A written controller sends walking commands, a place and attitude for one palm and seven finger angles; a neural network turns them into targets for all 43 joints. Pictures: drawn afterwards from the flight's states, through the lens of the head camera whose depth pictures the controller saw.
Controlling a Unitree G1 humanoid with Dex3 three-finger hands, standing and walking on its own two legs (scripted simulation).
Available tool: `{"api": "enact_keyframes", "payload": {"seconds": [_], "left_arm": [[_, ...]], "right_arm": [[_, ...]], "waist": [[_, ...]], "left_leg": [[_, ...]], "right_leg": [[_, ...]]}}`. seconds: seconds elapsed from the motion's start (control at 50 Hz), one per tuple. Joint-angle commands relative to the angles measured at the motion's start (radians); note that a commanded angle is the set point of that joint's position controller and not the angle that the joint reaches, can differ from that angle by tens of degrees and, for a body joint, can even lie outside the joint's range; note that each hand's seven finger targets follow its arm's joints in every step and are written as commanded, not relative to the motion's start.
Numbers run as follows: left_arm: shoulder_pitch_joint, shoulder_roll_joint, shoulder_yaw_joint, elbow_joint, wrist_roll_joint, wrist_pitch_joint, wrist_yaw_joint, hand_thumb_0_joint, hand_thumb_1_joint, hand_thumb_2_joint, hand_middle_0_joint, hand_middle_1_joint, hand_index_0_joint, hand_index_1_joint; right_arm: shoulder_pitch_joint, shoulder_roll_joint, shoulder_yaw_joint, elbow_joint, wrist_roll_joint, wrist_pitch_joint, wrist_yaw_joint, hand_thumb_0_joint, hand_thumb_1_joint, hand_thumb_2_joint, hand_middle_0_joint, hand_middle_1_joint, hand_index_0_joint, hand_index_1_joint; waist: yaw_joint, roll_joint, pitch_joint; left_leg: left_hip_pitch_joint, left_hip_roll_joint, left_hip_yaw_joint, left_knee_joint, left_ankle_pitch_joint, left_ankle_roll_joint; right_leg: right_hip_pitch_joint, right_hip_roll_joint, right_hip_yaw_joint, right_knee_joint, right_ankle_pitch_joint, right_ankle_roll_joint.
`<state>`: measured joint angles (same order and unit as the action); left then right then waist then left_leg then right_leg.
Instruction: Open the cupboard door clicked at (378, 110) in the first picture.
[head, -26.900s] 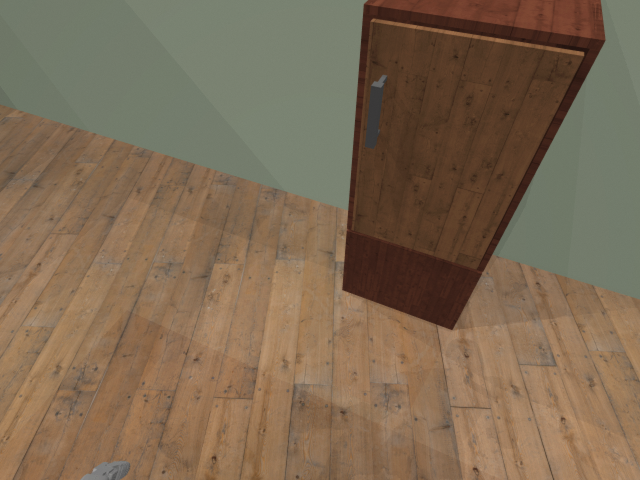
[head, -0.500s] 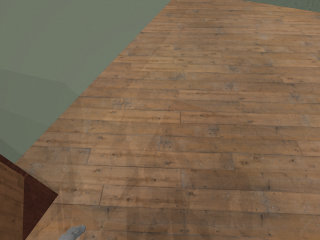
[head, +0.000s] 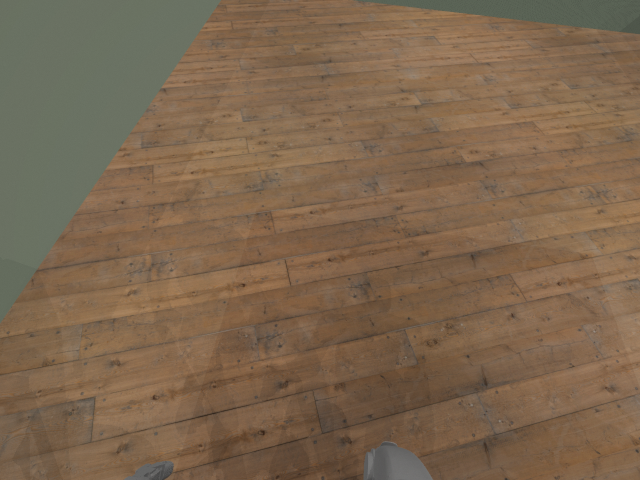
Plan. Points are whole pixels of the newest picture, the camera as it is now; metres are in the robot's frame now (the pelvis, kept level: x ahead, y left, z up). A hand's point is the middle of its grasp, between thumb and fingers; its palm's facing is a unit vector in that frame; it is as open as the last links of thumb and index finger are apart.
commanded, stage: walk to a spot facing it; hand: left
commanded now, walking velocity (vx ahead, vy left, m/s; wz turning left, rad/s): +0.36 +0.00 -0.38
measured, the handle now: out of the picture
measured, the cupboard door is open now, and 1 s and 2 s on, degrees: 45 45 45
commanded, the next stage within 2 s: turn to face it in 0.88 s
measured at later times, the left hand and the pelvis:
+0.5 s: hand (250, 378) +0.28 +0.12 -0.17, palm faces -0.08 -0.97 -0.23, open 7.1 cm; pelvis +0.23 -0.07 +0.00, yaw -8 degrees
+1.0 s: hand (284, 238) +0.57 +0.10 -0.17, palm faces -0.23 -0.95 -0.19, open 7.3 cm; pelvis +0.46 -0.07 +0.00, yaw -18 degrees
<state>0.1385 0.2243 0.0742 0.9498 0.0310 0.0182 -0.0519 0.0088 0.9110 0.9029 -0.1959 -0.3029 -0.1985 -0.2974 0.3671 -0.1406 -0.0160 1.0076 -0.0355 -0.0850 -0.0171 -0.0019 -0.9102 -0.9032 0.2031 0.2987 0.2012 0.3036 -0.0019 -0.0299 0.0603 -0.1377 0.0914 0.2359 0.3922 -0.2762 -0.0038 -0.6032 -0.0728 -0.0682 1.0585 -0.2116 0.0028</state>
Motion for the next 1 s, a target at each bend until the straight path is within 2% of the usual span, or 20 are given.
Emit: {"api": "enact_keyframes", "payload": {"seconds": [0.0, 0.04, 0.1, 0.14, 0.16, 0.18, 0.2, 0.22, 0.26, 0.3, 0.56, 0.62, 0.64, 0.66, 0.68, 0.7, 0.74, 0.8, 0.86, 0.98], "left_arm": [[-0.131, -0.021, -0.012, -0.1, 0.002, -0.025, -0.009, 0.0, 0.9, 0.9, -0.2, -0.3, -0.2, -0.3], [-0.177, -0.014, -0.011, -0.109, 0.0, -0.024, -0.007, 0.0, 0.9, 0.9, -0.2, -0.3, -0.2, -0.3], [-0.12, 0.014, -0.003, -0.092, -0.001, -0.033, -0.001, 0.0, 0.9, 0.9, -0.2, -0.3, -0.2, -0.3], [0.165, 0.072, 0.019, -0.003, 0.001, -0.052, 0.01, 0.0, 0.9, 0.9, -0.2, -0.3, -0.2, -0.3], [0.329, 0.184, 0.052, 0.043, 0.005, -0.063, 0.027, 0.0, 0.9, 0.9, -0.2, -0.3, -0.2, -0.3], [0.386, 0.255, 0.063, 0.058, -0.019, -0.061, 0.042, 0.0, 0.9, 0.9, -0.2, -0.3, -0.2, -0.3], [0.31, 0.25, 0.061, 0.04, -0.028, -0.058, 0.054, 0.0, 0.9, 0.9, -0.2, -0.3, -0.2, -0.3], [0.217, 0.183, 0.041, 0.017, -0.03, -0.058, 0.058, 0.0, 0.9, 0.9, -0.2, -0.3, -0.2, -0.3], [0.119, 0.088, 0.011, 0.0, -0.024, -0.075, 0.06, 0.0, 0.9, 0.9, -0.2, -0.3, -0.2, -0.3], [0.111, 0.067, 0.006, 0.015, -0.017, -0.09, 0.058, 0.0, 0.9, 0.9, -0.2, -0.3, -0.2, -0.3], [0.317, 0.067, -0.011, 0.135, -0.015, -0.114, 0.065, 0.0, 0.9, 0.9, -0.2, -0.3, -0.2, -0.3], [0.302, 0.088, -0.006, 0.143, -0.017, -0.113, 0.069, 0.0, 0.9, 0.9, -0.2, -0.3, -0.2, -0.3], [0.295, 0.082, -0.005, 0.139, -0.02, -0.111, 0.07, 0.0, 0.9, 0.9, -0.2, -0.3, -0.2, -0.3], [0.322, 0.043, -0.007, 0.118, -0.028, -0.108, 0.063, 0.0, 0.9, 0.9, -0.2, -0.3, -0.2, -0.3], [0.334, 0.013, -0.022, 0.093, -0.032, -0.113, 0.054, 0.0, 0.9, 0.9, -0.2, -0.3, -0.2, -0.3], [0.255, 0.029, -0.013, 0.066, -0.021, -0.111, 0.059, 0.0, 0.9, 0.9, -0.2, -0.3, -0.2, -0.3], [0.19, 0.004, -0.005, 0.068, -0.007, -0.091, 0.049, 0.0, 0.9, 0.9, -0.2, -0.3, -0.2, -0.3], [0.257, -0.045, -0.006, 0.085, 0.003, -0.05, 0.028, 0.0, 0.9, 0.9, -0.2, -0.3, -0.2, -0.3], [0.208, -0.052, 0.004, 0.05, 0.001, -0.028, 0.018, 0.0, 0.9, 0.9, -0.2, -0.3, -0.2, -0.3], [0.04, -0.028, 0.003, -0.019, -0.001, -0.027, 0.012, 0.0, 0.9, 0.9, -0.2, -0.3, -0.2, -0.3]], "right_arm": [[0.146, -0.157, -0.039, 0.007, 0.0, -0.001, -0.007, 0.0, -0.9, -0.9, 0.2, 0.3, 0.2, 0.3], [0.165, -0.153, -0.035, 0.019, -0.004, 0.005, -0.007, 0.0, -0.9, -0.9, 0.2, 0.3, 0.2, 0.3], [0.151, -0.18, -0.037, 0.035, -0.005, 0.013, -0.008, 0.0, -0.9, -0.9, 0.2, 0.3, 0.2, 0.3], [0.088, -0.197, -0.037, 0.025, 0.009, 0.016, -0.004, 0.0, -0.9, -0.9, 0.2, 0.3, 0.2, 0.3], [0.094, -0.147, -0.031, 0.005, 0.029, 0.013, 0.008, 0.0, -0.9, -0.9, 0.2, 0.3, 0.2, 0.3], [0.061, -0.112, -0.03, -0.04, 0.038, 0.015, 0.005, 0.0, -0.9, -0.9, 0.2, 0.3, 0.2, 0.3], [-0.003, -0.133, -0.042, -0.036, 0.032, 0.021, 0.004, 0.0, -0.9, -0.9, 0.2, 0.3, 0.2, 0.3], [-0.053, -0.121, -0.047, -0.038, 0.026, 0.022, 0.002, 0.0, -0.9, -0.9, 0.2, 0.3, 0.2, 0.3], [-0.011, -0.088, -0.043, -0.001, 0.01, 0.042, 0.005, 0.0, -0.9, -0.9, 0.2, 0.3, 0.2, 0.3], [0.058, -0.064, -0.042, 0.033, 0.005, 0.058, 0.011, 0.0, -0.9, -0.9, 0.2, 0.3, 0.2, 0.3], [-0.366, -0.085, -0.041, -0.103, 0.017, 0.035, 0.046, 0.0, -0.9, -0.9, 0.2, 0.3, 0.2, 0.3], [-0.235, -0.113, -0.046, -0.056, 0.011, 0.024, 0.03, 0.0, -0.9, -0.9, 0.2, 0.3, 0.2, 0.3], [-0.088, -0.15, -0.055, -0.008, 0.005, 0.019, 0.019, 0.0, -0.9, -0.9, 0.2, 0.3, 0.2, 0.3], [0.07, -0.253, -0.079, 0.027, -0.012, 0.013, 0.007, 0.0, -0.9, -0.9, 0.2, 0.3, 0.2, 0.3], [0.17, -0.327, -0.09, 0.041, -0.009, 0.02, 0.002, 0.0, -0.9, -0.9, 0.2, 0.3, 0.2, 0.3], [0.141, -0.314, -0.086, 0.037, 0.004, 0.031, 0.005, 0.0, -0.9, -0.9, 0.2, 0.3, 0.2, 0.3], [-0.021, -0.194, -0.057, -0.007, 0.004, 0.017, -0.001, 0.0, -0.9, -0.9, 0.2, 0.3, 0.2, 0.3], [-0.071, -0.143, -0.042, -0.01, 0.007, -0.004, -0.008, 0.0, -0.9, -0.9, 0.2, 0.3, 0.2, 0.3], [-0.066, -0.15, -0.051, -0.007, 0.009, -0.002, -0.006, 0.0, -0.9, -0.9, 0.2, 0.3, 0.2, 0.3], [0.003, -0.171, -0.05, 0.012, 0.003, 0.022, -0.002, 0.0, -0.9, -0.9, 0.2, 0.3, 0.2, 0.3]], "waist": [[-0.054, 0.161, 0.008], [-0.065, 0.144, 0.045], [-0.02, 0.145, 0.001], [0.118, 0.07, -0.128], [0.178, -0.151, -0.26], [0.166, -0.258, -0.284], [0.143, -0.171, -0.212], [0.096, -0.099, -0.103], [0.008, -0.055, -0.045], [-0.035, -0.066, -0.068], [0.044, -0.081, 0.032], [-0.038, -0.063, -0.029], [-0.101, -0.034, -0.098], [-0.146, 0.136, -0.215], [-0.146, 0.289, -0.298], [-0.141, 0.155, -0.204], [-0.057, 0.172, -0.003], [0.018, 0.141, -0.022], [0.028, 0.146, -0.023], [-0.011, 0.119, 0.026]], "left_leg": [[0.088, 0.237, -0.083, -0.18, 0.318, 0.088], [0.071, 0.258, -0.078, -0.185, 0.323, 0.093], [0.098, 0.269, -0.039, -0.064, 0.549, 0.083], [-0.035, 0.195, 0.026, 0.282, 0.636, 0.031], [-0.303, 0.091, 0.062, 0.608, 0.281, -0.01], [-0.522, -0.042, -0.04, 0.912, -0.342, -0.04], [-0.579, 0.02, -0.187, 0.998, -0.272, -0.024], [-0.592, 0.061, -0.217, 0.979, -0.152, -0.027], [-0.457, 0.096, -0.217, 0.832, -0.054, -0.041], [-0.392, 0.081, -0.19, 0.718, -0.019, -0.049], [-0.478, 0.001, -0.145, 0.298, 0.086, -0.018], [-0.196, -0.087, -0.079, 0.154, 0.095, 0.019], [0.059, -0.062, -0.114, 0.105, 0.165, 0.044], [0.337, 0.173, -0.415, 0.107, 0.194, 0.14], [0.439, 0.411, -0.69, -0.004, 0.243, 0.258], [0.25, 0.422, -0.685, -0.084, 0.103, 0.258], [-0.03, 0.344, -0.58, -0.182, -0.082, 0.182], [-0.108, 0.252, -0.321, -0.201, 0.06, 0.127], [-0.143, 0.231, -0.19, -0.224, 0.083, 0.132], [-0.132, 0.238, -0.139, -0.173, 0.12, 0.136]], "right_leg": [[-0.026, -0.01, -0.024, -0.235, 0.056, -0.014], [0.021, 0.001, -0.039, -0.306, 0.042, -0.029], [0.188, 0.046, -0.071, -0.39, -0.025, -0.068], [0.598, 0.087, -0.079, -0.489, 0.01, -0.108], [0.9, -0.142, 0.218, -0.572, -0.077, -0.182], [0.948, -0.373, 0.647, -0.737, 0.068, -0.286], [0.818, -0.371, 0.61, -0.779, -0.002, -0.285], [0.673, -0.318, 0.502, -0.793, 0.024, -0.255], [0.452, -0.222, 0.288, -0.825, 0.154, -0.201], [0.413, -0.163, 0.184, -0.833, 0.212, -0.187], [0.663, -0.169, 0.198, -0.803, 0.522, -0.178], [0.624, -0.127, 0.131, -0.612, 0.789, -0.138], [0.488, -0.102, 0.114, -0.436, 0.711, -0.106], [0.227, -0.003, 0.064, -0.168, 0.354, -0.06], [0.068, 0.101, 0.022, 0.184, -0.305, -0.047], [0.034, 0.074, 0.079, 0.294, -0.343, -0.058], [-0.042, -0.009, 0.113, 0.342, -0.171, -0.045], [0.02, -0.036, 0.086, 0.194, -0.076, -0.021], [0.061, -0.049, 0.044, 0.003, -0.021, -0.003], [0.162, -0.018, -0.007, -0.319, 0.036, -0.004]]}}
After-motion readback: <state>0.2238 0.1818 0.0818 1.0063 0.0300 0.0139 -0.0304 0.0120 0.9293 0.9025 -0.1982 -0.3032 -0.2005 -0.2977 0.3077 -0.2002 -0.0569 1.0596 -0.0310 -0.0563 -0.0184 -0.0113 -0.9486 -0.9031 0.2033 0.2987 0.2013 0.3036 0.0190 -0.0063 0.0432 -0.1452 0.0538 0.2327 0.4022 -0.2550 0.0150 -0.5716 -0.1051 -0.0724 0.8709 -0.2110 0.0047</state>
